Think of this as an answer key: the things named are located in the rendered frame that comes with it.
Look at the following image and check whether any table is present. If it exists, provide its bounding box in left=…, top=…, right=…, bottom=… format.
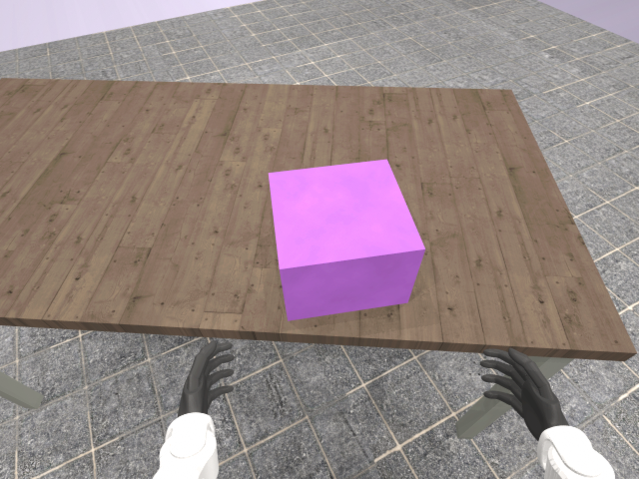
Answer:
left=0, top=78, right=637, bottom=439

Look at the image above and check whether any right robot forearm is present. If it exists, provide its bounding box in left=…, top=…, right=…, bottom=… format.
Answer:
left=537, top=425, right=615, bottom=479

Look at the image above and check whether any robot left hand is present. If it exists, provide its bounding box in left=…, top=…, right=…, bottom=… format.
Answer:
left=178, top=340, right=235, bottom=417

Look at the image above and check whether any carton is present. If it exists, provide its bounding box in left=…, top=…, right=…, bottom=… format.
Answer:
left=269, top=160, right=425, bottom=321

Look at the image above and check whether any left robot forearm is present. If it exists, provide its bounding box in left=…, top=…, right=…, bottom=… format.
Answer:
left=153, top=412, right=219, bottom=479

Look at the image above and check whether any robot right hand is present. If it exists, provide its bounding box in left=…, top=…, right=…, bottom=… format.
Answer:
left=480, top=348, right=569, bottom=441

